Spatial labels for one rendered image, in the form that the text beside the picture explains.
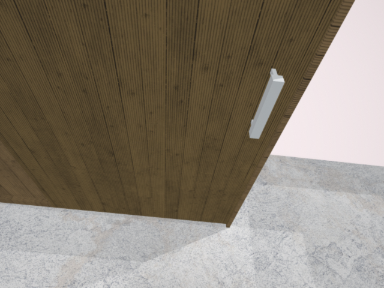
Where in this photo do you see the wardrobe door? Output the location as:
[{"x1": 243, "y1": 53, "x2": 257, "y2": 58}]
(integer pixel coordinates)
[
  {"x1": 0, "y1": 0, "x2": 343, "y2": 224},
  {"x1": 0, "y1": 140, "x2": 46, "y2": 199}
]

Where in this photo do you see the handle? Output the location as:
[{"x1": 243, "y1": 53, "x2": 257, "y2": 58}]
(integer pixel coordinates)
[{"x1": 249, "y1": 68, "x2": 285, "y2": 139}]

